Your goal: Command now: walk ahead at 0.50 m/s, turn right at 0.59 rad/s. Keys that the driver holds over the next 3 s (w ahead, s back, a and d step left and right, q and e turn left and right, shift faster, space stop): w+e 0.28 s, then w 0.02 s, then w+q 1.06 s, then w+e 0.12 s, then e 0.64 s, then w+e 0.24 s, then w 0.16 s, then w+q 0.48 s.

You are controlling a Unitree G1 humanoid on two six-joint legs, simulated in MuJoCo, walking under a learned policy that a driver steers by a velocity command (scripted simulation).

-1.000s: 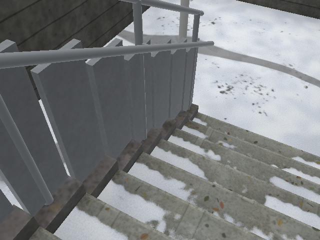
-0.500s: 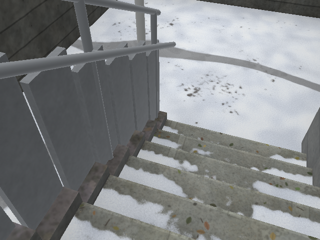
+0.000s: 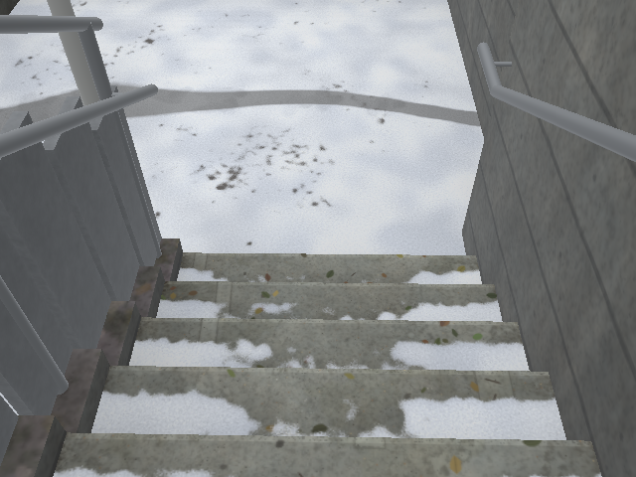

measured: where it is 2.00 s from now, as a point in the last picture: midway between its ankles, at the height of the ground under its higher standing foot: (322, 372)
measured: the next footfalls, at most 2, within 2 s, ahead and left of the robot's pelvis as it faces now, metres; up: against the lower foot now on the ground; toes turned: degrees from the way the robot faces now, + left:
left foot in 0.30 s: +0.30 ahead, +0.12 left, -0.16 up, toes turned -10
right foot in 0.84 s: +0.59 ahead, -0.16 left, -0.32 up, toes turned -7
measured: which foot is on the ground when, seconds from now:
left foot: up 0.00-0.28, down 0.30-0.84, up 0.86-1.00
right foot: down 0.00-0.32, up 0.34-0.82, down 0.84-1.00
